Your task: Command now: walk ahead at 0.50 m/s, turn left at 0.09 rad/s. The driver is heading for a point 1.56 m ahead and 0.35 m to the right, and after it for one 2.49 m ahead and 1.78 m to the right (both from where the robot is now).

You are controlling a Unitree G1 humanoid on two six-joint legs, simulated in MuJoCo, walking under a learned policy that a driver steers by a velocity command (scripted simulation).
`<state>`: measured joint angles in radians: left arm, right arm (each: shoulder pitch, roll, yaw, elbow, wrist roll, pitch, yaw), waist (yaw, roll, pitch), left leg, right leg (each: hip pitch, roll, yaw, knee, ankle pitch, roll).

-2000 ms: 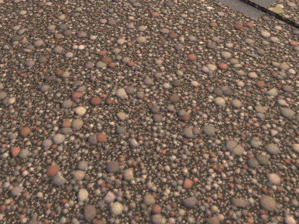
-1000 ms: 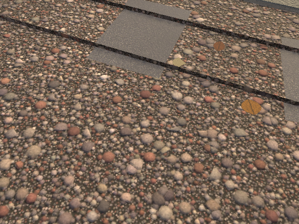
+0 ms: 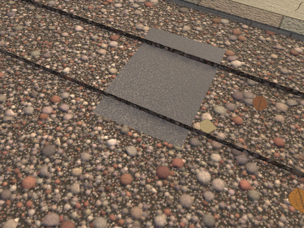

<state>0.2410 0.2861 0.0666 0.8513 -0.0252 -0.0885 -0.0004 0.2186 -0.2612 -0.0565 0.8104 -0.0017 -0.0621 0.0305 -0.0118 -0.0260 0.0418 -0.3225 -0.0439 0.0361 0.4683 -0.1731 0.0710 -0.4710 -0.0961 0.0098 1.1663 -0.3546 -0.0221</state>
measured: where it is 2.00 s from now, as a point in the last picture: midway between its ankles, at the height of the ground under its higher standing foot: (204, 120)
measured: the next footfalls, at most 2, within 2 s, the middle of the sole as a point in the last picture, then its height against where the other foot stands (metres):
right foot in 0.40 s outside the picture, level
left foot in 0.86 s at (159, 175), level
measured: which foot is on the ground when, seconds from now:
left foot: down 0.00-0.40, up 0.42-0.84, down 0.86-1.00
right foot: up 0.00-0.38, down 0.40-0.88, up 0.90-1.00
